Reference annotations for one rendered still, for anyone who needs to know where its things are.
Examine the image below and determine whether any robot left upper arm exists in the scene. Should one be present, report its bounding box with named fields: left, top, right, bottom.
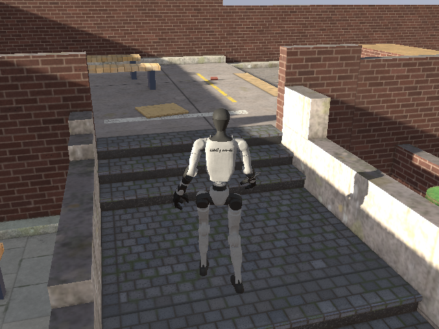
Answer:
left=187, top=138, right=207, bottom=177

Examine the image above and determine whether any robot left forearm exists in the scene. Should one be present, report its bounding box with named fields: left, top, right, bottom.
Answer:
left=176, top=166, right=193, bottom=195

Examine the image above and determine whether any humanoid robot head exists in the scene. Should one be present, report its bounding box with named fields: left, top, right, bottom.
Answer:
left=209, top=108, right=232, bottom=142

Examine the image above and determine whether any right robot hand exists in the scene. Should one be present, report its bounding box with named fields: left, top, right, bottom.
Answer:
left=240, top=178, right=256, bottom=189

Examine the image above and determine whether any left robot hand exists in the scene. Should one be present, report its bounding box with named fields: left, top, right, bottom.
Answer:
left=173, top=192, right=189, bottom=210

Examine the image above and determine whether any robot right foot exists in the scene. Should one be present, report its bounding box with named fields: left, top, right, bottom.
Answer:
left=230, top=275, right=244, bottom=293

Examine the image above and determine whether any robot right forearm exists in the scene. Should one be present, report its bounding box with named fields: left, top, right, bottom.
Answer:
left=246, top=164, right=256, bottom=183

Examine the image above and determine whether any robot right upper arm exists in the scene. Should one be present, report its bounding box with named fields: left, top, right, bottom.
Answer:
left=235, top=138, right=253, bottom=175

